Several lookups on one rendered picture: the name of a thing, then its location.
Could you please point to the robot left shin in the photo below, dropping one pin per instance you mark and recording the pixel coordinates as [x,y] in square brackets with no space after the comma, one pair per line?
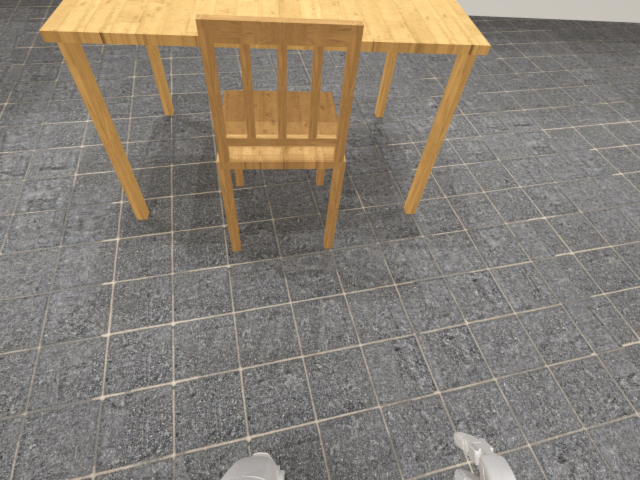
[263,454]

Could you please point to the chair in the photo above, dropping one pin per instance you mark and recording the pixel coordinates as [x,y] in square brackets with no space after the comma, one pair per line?
[279,129]

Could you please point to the robot right hand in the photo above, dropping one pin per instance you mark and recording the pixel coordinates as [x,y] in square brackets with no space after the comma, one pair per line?
[491,466]

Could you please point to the table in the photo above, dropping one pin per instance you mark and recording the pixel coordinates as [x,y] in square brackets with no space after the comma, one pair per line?
[392,26]

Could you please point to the left robot thigh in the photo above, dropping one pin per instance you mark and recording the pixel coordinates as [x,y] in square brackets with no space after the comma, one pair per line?
[254,468]

